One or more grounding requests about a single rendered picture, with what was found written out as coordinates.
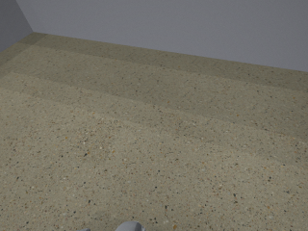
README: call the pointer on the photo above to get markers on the left robot thigh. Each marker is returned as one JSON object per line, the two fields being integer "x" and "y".
{"x": 130, "y": 226}

